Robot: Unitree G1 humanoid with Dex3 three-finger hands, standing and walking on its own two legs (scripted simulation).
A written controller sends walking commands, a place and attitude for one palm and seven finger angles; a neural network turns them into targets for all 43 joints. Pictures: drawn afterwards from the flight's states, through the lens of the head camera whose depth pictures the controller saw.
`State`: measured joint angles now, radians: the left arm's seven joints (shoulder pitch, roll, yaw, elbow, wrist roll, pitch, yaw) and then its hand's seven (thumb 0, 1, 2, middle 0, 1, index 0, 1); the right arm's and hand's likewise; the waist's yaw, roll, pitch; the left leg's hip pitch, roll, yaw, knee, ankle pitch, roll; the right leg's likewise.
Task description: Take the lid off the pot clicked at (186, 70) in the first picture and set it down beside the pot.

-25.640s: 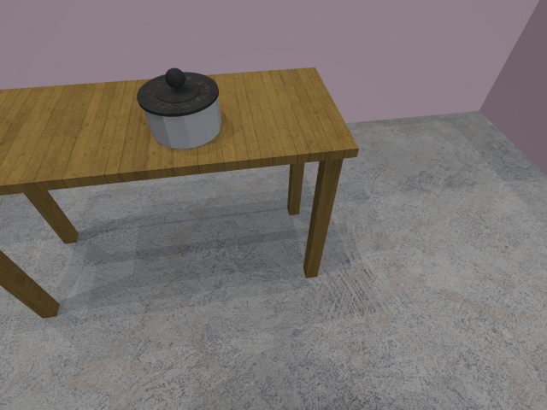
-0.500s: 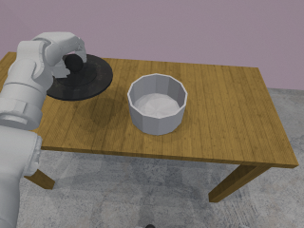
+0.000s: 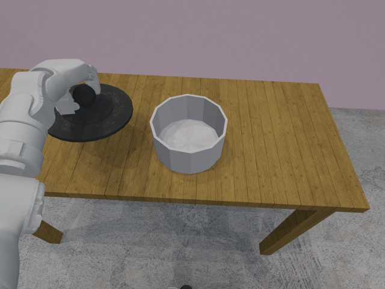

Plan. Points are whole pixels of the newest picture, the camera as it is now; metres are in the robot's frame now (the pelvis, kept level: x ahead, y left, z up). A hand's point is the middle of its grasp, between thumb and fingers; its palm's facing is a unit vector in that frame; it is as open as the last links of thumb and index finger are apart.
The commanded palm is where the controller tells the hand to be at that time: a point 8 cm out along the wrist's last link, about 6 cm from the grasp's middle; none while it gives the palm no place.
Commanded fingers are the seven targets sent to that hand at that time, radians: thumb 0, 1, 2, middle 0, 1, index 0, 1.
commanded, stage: lower the lid onto the table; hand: left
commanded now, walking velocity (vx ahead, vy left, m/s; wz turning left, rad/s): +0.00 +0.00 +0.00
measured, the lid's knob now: (84, 95) +0.49 +0.24 +0.11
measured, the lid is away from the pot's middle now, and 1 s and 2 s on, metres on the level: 0.23 0.24 0.23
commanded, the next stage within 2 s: open the fingers wide in 1.64 s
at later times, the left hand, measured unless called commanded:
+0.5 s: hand (77, 112) +0.45 +0.25 +0.10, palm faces -0.43 -0.03 -0.90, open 8.1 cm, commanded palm +0.47 +0.25 +0.17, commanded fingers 0.00 0.60 1.11 -1.22 -1.11 -0.75 -0.94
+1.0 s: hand (80, 121) +0.45 +0.26 +0.07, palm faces -0.46 -0.05 -0.88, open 8.1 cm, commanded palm +0.48 +0.26 +0.14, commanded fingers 0.00 0.60 1.11 -1.22 -1.11 -0.75 -0.94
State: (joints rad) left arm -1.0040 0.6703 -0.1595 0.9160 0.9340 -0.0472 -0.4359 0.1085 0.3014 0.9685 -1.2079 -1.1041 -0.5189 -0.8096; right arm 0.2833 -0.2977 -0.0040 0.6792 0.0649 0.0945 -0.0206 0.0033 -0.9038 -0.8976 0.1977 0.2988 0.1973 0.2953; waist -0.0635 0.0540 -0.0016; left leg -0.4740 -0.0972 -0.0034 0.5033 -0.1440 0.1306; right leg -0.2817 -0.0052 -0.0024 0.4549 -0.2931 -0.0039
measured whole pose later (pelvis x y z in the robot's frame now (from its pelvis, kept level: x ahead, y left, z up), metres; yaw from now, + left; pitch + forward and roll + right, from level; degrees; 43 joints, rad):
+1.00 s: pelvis +0.01 -0.03 -0.01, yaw -2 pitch +10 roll -3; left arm -0.86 0.75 -0.04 0.99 0.95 -0.19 -0.36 0.11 0.31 0.97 -1.21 -1.10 -0.51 -0.81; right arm 0.29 -0.31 0.00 0.68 0.09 0.15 -0.05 0.00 -0.90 -0.90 0.20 0.30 0.20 0.30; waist -0.09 0.05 -0.02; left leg -0.57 -0.05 0.00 0.62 -0.22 0.09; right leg -0.38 0.04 0.01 0.54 -0.34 0.01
